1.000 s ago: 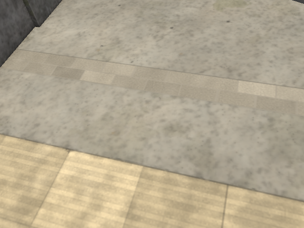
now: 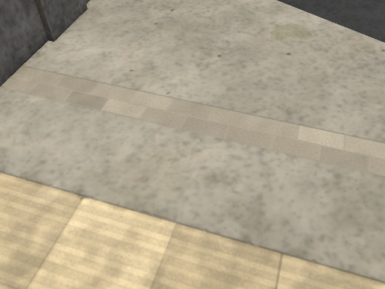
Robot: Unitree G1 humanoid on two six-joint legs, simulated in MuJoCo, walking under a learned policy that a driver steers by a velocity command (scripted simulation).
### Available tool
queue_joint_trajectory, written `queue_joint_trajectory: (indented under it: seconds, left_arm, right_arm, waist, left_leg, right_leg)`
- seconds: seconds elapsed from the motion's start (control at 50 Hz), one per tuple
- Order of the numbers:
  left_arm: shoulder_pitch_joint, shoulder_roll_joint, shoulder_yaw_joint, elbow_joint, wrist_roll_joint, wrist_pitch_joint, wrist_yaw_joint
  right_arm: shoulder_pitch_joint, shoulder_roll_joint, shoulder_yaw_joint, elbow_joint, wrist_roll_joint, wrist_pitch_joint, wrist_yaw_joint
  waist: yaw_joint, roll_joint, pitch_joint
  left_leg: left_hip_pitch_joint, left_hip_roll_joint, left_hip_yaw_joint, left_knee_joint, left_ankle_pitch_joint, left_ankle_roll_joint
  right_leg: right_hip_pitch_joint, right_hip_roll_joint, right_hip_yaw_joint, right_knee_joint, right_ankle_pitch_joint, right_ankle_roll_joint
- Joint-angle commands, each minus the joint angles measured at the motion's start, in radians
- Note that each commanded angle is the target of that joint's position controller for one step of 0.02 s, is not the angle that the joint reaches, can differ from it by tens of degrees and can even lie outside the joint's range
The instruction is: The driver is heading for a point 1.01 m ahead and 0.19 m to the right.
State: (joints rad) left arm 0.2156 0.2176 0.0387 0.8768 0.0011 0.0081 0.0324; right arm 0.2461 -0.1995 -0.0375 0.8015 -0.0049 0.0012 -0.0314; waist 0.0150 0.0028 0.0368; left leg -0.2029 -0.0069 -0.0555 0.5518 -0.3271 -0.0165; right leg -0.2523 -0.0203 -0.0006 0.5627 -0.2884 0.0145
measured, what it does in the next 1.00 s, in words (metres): stands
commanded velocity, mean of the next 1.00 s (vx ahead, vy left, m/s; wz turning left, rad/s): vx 0.05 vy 0.00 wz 0.00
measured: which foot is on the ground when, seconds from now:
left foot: down 0.00-1.00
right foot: down 0.00-1.00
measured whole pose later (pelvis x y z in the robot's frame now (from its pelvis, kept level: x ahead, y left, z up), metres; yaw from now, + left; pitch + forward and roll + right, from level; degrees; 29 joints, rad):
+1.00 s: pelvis +0.03 +0.01 +0.00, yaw +0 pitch +0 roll +0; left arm 0.36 0.21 0.05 1.03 -0.03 -0.03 0.02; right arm 0.34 -0.18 -0.03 1.06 0.03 -0.07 -0.02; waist 0.00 -0.02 0.00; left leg -0.21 -0.01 0.02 0.58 -0.42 0.09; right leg -0.23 -0.03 0.01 0.58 -0.35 -0.01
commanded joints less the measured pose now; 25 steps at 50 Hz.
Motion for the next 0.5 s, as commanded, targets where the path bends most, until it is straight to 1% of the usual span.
queue_joint_trajectory:
  seconds: [0.02,0.26,0.5]
  left_arm:
    - [0.009,0.106,0.024,-0.032,-0.001,-0.010,0.005]
    - [0.025,0.092,0.024,0.034,-0.005,-0.007,0.012]
    - [0.045,0.080,0.021,0.087,-0.007,-0.004,0.014]
  right_arm:
    - [0.017,-0.092,-0.022,-0.028,0.001,-0.012,-0.006]
    - [0.049,-0.084,-0.020,0.084,0.005,-0.012,-0.015]
    - [0.073,-0.072,-0.010,0.177,0.006,-0.010,-0.018]
  waist:
    - [0.000,0.000,-0.021]
    - [-0.003,-0.003,-0.006]
    - [-0.006,-0.002,0.008]
  left_leg:
    - [-0.048,0.024,-0.016,-0.098,0.182,0.019]
    - [-0.038,0.019,-0.002,-0.115,0.181,0.011]
    - [-0.037,0.016,0.009,-0.131,0.171,0.006]
  right_leg:
    - [0.040,-0.026,0.029,-0.091,0.144,-0.022]
    - [0.047,-0.020,0.024,-0.112,0.147,-0.029]
    - [0.051,-0.013,0.019,-0.129,0.144,-0.033]
Keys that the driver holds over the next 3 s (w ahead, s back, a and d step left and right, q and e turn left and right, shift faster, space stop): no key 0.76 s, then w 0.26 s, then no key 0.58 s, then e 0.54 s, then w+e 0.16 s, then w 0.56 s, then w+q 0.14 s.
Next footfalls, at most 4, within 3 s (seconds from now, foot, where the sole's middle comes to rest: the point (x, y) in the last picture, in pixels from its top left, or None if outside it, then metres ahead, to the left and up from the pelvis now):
1.34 right None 0.26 -0.09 -0.77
1.62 left None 0.20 0.13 -0.77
2.02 right None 0.24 -0.13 -0.77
2.56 left None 0.39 0.04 -0.77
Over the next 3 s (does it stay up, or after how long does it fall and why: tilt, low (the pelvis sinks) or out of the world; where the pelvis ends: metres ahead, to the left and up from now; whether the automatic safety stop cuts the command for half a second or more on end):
stays up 0.47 -0.14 -0.01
